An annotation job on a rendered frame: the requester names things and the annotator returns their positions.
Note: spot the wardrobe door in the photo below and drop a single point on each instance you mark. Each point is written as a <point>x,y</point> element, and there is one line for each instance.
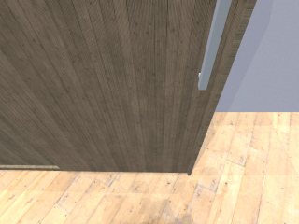
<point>16,149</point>
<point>111,85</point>

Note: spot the handle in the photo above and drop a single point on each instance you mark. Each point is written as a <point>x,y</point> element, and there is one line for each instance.
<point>219,19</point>

